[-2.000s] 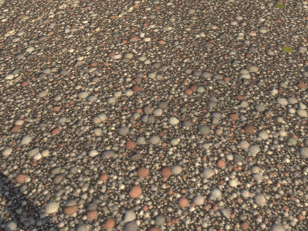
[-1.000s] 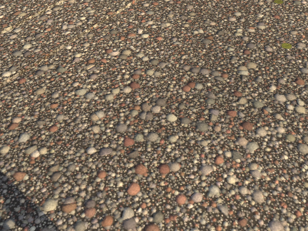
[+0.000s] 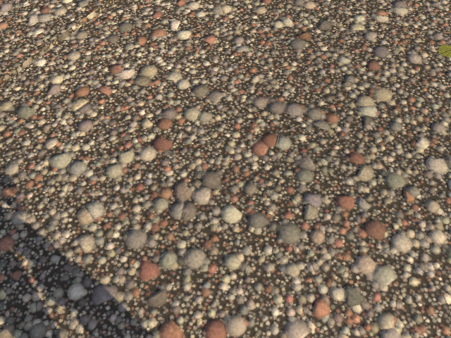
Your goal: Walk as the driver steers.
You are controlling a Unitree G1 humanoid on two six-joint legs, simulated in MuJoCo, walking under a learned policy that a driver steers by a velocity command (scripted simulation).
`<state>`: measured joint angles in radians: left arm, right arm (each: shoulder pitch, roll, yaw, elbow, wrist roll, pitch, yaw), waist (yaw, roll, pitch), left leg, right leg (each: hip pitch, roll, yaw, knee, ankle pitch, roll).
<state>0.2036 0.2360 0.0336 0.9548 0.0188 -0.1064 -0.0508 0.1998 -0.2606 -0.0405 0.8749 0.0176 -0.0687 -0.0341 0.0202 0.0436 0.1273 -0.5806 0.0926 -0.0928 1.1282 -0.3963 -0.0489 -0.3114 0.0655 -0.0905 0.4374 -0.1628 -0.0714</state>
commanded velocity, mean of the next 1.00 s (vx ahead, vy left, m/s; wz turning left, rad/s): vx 0.05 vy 0.00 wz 0.00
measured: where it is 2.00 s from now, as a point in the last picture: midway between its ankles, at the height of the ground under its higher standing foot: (201, 248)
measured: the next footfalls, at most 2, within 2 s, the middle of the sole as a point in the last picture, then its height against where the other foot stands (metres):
left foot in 0.20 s outside the picture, level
left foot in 1.44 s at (161, 329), level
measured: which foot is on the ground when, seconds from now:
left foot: up 0.00-0.18, down 0.20-1.00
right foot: down 0.00-1.00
